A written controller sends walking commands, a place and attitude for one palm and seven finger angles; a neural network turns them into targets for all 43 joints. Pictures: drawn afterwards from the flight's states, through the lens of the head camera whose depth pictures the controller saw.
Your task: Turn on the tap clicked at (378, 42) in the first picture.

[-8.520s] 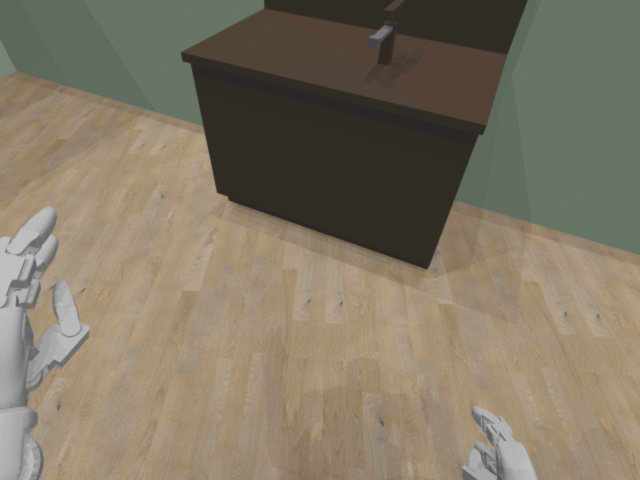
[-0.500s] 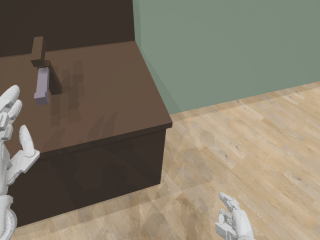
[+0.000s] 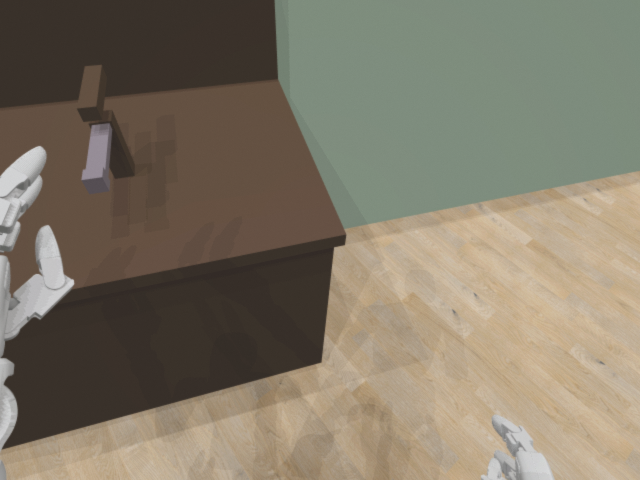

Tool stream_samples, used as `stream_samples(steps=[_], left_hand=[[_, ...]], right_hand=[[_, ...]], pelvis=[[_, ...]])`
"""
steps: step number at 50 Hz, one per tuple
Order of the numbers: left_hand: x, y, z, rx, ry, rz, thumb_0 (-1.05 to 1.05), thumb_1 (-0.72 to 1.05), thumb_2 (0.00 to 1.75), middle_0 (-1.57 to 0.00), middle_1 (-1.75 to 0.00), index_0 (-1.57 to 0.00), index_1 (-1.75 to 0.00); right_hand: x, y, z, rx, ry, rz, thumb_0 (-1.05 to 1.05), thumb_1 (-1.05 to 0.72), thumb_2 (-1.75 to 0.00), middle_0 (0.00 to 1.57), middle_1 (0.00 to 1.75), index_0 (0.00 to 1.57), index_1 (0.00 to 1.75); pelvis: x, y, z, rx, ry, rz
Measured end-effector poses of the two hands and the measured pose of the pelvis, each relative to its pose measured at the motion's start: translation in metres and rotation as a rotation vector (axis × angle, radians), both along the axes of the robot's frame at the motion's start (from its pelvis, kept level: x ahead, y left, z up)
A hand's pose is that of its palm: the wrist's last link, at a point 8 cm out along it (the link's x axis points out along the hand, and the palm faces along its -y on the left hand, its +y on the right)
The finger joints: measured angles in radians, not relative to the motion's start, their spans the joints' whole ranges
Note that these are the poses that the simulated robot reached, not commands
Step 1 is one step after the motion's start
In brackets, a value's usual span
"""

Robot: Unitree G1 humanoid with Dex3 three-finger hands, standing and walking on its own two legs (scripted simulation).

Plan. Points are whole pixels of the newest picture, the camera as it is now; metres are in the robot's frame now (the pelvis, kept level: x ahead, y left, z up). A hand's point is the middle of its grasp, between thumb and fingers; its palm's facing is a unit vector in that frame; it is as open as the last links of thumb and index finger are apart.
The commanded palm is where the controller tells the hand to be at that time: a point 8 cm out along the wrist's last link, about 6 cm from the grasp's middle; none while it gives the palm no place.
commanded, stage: look again from close up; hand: left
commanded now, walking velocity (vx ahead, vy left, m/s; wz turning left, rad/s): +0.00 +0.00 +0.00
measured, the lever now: (96, 180) +0.48 +0.39 +0.07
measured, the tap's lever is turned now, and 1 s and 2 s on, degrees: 0 0 0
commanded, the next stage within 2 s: shuffle to correct the standing spot in 0.28 s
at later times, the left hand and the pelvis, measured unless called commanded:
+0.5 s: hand (36, 283) +0.23 +0.28 +0.18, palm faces +0.45 -0.84 -0.31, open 7.4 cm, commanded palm +0.17 +0.30 +0.18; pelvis +0.00 +0.02 +0.01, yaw -2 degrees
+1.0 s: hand (88, 224) +0.31 +0.28 +0.17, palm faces +0.37 -0.84 -0.40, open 7.4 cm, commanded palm +0.25 +0.32 +0.18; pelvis +0.09 +0.04 -0.01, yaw -1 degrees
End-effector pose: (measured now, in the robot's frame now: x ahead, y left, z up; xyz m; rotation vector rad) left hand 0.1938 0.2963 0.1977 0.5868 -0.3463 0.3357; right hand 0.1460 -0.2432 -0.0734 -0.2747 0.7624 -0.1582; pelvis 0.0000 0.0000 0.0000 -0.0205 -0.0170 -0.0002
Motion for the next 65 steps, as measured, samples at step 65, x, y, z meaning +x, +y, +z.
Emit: stream_samples(steps=[65], left_hand=[[0.124,0.044,0.008,-0.034,-0.078,-0.102,0.02,0.89,0.90,-0.21,-0.30,-0.21,-0.31]], right_hand=[[0.140,0.109,-0.010,0.157,-0.079,0.044,0.02,-0.90,-0.90,0.20,0.30,0.20,0.30]], pelvis=[[0.120,0.071,-0.011,0.016,-0.019,-0.028]])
